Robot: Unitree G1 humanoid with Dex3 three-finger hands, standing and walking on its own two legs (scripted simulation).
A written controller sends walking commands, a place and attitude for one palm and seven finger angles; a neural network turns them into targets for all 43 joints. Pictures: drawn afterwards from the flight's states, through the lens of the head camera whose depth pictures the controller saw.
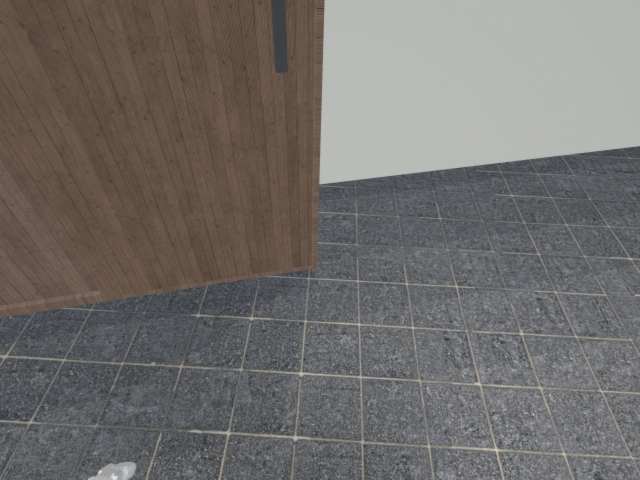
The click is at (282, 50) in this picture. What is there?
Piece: wardrobe's sliding door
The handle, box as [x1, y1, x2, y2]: [271, 0, 287, 72]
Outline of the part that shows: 271,0 275,69 276,72 284,72 287,71 285,4 284,0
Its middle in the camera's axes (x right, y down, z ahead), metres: -0.10 -0.51 +0.82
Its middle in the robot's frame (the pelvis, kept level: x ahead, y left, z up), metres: +0.97 +0.16 +0.24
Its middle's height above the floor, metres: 1.01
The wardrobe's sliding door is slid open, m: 0.00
